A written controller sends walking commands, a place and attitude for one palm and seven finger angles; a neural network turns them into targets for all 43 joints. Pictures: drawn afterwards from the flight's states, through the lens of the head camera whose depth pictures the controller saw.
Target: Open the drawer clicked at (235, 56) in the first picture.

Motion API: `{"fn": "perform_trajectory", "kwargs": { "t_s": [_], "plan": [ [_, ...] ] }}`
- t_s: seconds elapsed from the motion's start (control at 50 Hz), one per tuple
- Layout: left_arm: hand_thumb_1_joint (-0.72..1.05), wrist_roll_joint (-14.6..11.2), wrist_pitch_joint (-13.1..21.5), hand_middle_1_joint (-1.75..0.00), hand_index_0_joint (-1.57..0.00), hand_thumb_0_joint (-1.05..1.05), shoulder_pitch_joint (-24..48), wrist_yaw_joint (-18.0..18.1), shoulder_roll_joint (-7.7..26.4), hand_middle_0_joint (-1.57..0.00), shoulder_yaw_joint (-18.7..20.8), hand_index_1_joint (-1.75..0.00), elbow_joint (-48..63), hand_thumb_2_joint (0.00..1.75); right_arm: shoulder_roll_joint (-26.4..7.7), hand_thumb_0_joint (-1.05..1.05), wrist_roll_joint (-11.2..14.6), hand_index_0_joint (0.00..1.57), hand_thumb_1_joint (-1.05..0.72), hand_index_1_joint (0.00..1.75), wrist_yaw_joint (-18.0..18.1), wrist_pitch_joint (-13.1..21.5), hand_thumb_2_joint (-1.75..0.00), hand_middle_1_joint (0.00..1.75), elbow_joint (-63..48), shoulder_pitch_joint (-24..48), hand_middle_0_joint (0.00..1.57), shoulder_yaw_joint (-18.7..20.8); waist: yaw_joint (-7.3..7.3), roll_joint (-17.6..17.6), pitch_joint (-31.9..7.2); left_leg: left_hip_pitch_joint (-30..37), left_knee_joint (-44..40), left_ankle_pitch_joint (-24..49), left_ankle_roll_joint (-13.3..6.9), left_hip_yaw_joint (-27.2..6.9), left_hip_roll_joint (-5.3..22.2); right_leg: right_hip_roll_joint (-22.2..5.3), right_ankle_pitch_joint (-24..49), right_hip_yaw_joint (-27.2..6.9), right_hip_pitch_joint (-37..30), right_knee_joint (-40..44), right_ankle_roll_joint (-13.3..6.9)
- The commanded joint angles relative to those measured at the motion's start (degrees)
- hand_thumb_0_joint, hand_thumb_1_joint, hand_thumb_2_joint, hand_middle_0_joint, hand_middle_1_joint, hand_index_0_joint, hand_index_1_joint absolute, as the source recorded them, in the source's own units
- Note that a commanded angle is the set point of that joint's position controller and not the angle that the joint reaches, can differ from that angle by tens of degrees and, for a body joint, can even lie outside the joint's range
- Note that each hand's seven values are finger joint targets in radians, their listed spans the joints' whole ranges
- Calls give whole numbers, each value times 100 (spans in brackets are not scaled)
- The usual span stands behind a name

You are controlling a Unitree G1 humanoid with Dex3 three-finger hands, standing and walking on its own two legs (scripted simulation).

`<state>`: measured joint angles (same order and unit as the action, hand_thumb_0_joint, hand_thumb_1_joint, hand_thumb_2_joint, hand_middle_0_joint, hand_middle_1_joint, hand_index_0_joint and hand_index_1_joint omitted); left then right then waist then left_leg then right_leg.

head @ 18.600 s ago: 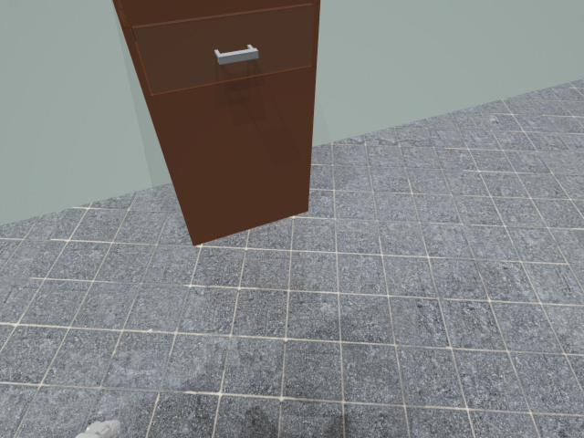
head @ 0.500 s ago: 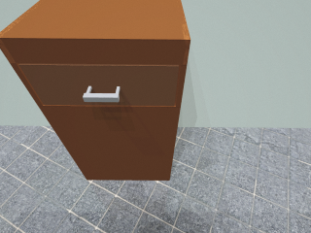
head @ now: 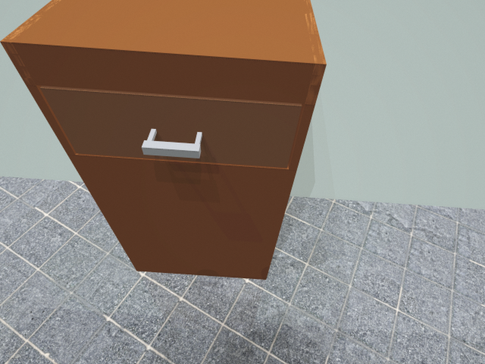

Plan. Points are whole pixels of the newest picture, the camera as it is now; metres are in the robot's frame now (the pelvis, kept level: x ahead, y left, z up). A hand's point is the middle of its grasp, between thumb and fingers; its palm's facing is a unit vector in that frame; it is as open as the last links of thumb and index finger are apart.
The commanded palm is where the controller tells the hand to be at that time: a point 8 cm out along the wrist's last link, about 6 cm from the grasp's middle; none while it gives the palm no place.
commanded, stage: come to a stop and stand still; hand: left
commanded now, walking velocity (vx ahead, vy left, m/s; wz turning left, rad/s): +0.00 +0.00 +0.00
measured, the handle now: (174, 142) +0.52 +0.20 +0.04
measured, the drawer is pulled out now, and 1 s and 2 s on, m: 0.00 0.00 0.00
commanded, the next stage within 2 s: look again from close up in 0.32 s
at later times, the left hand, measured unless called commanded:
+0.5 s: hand out of the picture +0.02 +0.18 -0.17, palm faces -0.01 -0.97 -0.23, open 7.4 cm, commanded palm none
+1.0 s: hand out of the picture +0.01 +0.15 -0.17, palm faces +0.00 -0.98 -0.18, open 7.4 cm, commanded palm none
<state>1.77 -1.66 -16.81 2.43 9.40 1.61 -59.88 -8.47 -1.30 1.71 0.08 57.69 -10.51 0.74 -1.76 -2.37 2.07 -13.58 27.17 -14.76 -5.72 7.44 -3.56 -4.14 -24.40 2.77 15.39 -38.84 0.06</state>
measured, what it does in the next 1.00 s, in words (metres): steps on the spot: right foot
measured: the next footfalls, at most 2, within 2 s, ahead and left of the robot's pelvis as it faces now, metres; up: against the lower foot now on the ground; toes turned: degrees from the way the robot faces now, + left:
right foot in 0.06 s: +0.02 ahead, -0.12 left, +0.00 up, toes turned +0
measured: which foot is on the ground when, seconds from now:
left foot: down 0.00-1.00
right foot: up 0.00-0.04, down 0.06-1.00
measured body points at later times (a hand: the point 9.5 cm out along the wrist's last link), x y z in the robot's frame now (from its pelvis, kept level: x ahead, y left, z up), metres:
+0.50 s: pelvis +0.00 +0.00 +0.00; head +0.01 -0.01 +0.45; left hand +0.02 +0.23 -0.15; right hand +0.02 -0.23 -0.16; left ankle +0.00 +0.06 -0.73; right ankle -0.04 -0.13 -0.73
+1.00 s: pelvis +0.02 -0.01 +0.00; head +0.03 -0.01 +0.45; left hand +0.01 +0.20 -0.16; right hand +0.02 -0.24 -0.15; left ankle +0.00 +0.06 -0.73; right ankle -0.04 -0.13 -0.73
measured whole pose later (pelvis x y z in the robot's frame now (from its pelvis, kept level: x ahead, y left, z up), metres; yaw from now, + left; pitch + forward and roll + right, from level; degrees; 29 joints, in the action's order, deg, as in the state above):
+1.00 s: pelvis +0.02 -0.01 +0.00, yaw +0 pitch -1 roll +0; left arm 1.0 0.4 -16.9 2.5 8.3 -1.6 -64.1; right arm -8.9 -0.9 1.5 1.2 65.0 -15.5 -1.6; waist -0.3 -0.9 1.5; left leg -9.5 25.1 -15.3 -3.8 7.0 -2.0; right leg -2.0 -18.6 2.7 6.7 -26.0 0.6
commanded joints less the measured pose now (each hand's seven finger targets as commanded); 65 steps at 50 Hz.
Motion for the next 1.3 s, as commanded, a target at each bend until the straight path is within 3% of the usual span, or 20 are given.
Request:
{"fn": "perform_trajectory", "kwargs": {
  "t_s": [0.0,0.06,0.12,0.18,0.2,0.22,0.26,0.3,0.4,0.56,1.0,1.02,1.04,1.06,1.08,1.1,1.12,1.2,1.24,1.28],
  "plan": [
    [90,-29,131,-30,-20,0,-476,-20,172,-20,14,-30,101,90,-688,0,37,20,-90,30,53,112,-90,30,-89,-401,20,110,-2,363,-274,272,-713,2193,-298,-1357,1501,-47,706,-59,-385,1066,29],
    [90,-32,230,-30,-20,0,-458,-3,407,-20,-14,-30,66,90,-559,0,82,20,-90,30,-2,140,-90,30,-36,-394,20,60,102,-81,-241,97,-542,1214,199,-1013,969,-487,1836,-616,-634,1644,-195],
    [90,-60,252,-30,-20,0,-264,6,392,-20,-28,-30,94,90,-605,0,51,20,-90,30,-16,116,-90,30,94,-487,20,58,191,-431,-199,346,-535,1337,257,-938,938,-414,2052,-503,-484,1568,-184],
    [90,-53,223,-30,-20,0,-256,3,388,-20,-45,-30,91,90,-598,0,46,20,-90,30,-22,143,-90,30,214,-512,20,13,153,30,-12,374,-738,1262,221,-1022,999,-295,1612,-415,-376,1650,-128],
    [90,1,306,-30,-20,0,-541,219,531,-20,-109,-30,0,90,-967,0,96,20,-90,30,-53,142,-90,30,-242,-240,20,42,83,-274,378,48,121,1891,377,-1022,1140,-324,2001,-529,-51,1636,-83],
    [90,-59,323,-30,-20,0,-287,165,643,-20,-117,-30,288,90,-802,0,41,20,-90,30,-100,80,-90,30,-326,-446,20,36,227,-24,236,-95,-149,167,409,-1033,946,-434,587,-669,71,1739,-290],
    [90,-59,329,-30,-20,0,-122,63,700,-20,-132,-30,401,90,-785,0,10,20,-90,30,-133,85,-90,30,-299,-547,20,13,302,687,329,-351,-487,-398,321,-1166,909,-199,163,-534,148,1553,-377],
    [90,-78,346,-30,-20,0,-316,32,737,-20,-122,-30,398,90,-783,0,9,20,-90,30,-130,134,-90,30,-333,-563,20,-29,203,1194,-160,-125,-500,225,191,-1219,961,-90,737,-353,-285,1300,-352],
    [90,-118,334,-30,-20,0,-227,20,601,-20,-210,-30,263,90,-818,0,52,20,-90,30,-62,196,-90,30,-199,-767,20,-84,210,152,-243,178,-289,1434,138,-1109,991,-122,1431,-342,-495,1303,-263],
    [90,-134,251,-30,-20,0,-268,26,575,-20,-215,-30,74,90,-780,0,63,20,-90,30,-30,185,-90,30,151,-879,20,-135,170,113,226,138,-612,1104,154,-1067,989,-156,1230,-353,-426,1457,-205],
    [90,-102,263,-30,-20,0,-420,26,439,-20,-204,-30,-305,90,-582,0,80,20,-90,30,33,200,-90,30,619,-830,20,-129,151,131,192,515,-617,1516,207,-878,1015,-214,1825,-423,-504,1668,-176],
    [90,-10,394,-30,-20,0,-686,227,511,-20,-208,-30,-372,90,-835,0,128,20,-90,30,-14,208,-90,30,185,-533,20,-86,105,191,398,154,430,2926,401,-926,1106,-379,3264,-611,-145,1648,-78],
    [88,717,1198,-32,-20,0,3599,353,2207,-20,-275,-32,8425,89,-1654,0,434,20,-90,30,179,1005,-90,30,-1804,-803,20,53,558,1842,-2553,1884,-235,3689,405,-1076,641,311,3128,-451,-199,842,-285],
    [85,856,655,-33,-20,0,1282,758,1852,-20,-171,-33,6817,88,-1143,0,391,20,-90,30,426,1650,-90,30,-1428,-250,20,-59,177,2667,-2378,2633,-581,4571,599,-1096,969,357,1083,13,362,113,-314],
    [83,577,215,-34,-21,0,947,1053,1388,-21,-169,-34,6435,87,-1064,0,415,20,-90,30,471,1809,-90,30,-978,-259,20,143,237,1998,-1745,1809,-721,3853,800,-1130,998,389,276,92,667,-128,-190],
    [81,733,-348,-36,-21,0,-767,1098,237,-21,-863,-36,5394,86,-802,0,490,20,-90,30,460,1817,-90,30,-1040,-470,20,113,317,1486,-1130,1325,-803,3042,628,-1182,979,411,41,116,973,-230,-133],
    [78,900,-310,-37,-21,0,197,1116,312,-21,-1091,-37,6624,85,-881,0,466,20,-90,30,354,1831,-90,30,-1604,-213,20,94,283,935,-642,778,-616,2382,557,-1157,916,301,266,70,916,123,-123],
    [69,3011,-294,-43,-22,0,-28,1587,1044,-22,-944,-43,6413,81,-1389,0,57,20,-90,30,189,1574,-90,30,-2313,113,20,137,339,-66,-746,-330,325,594,414,-1077,384,450,659,-351,1118,911,-358],
    [64,4009,-304,-47,-22,0,-1266,1797,822,-22,-854,-47,5296,79,-1313,0,-61,20,-90,30,50,1106,-90,30,-2540,399,20,239,11,-1409,-332,-1078,630,582,424,-905,311,561,537,-390,1414,775,-349],
    [60,4707,-185,-50,-22,0,-2045,1766,696,-22,-754,-50,4772,77,-1298,0,-29,20,-90,30,-164,587,-90,30,-2745,587,20,318,-336,-1962,-84,-1722,654,300,482,-734,221,512,769,-717,1192,745,-378]
  ]
}}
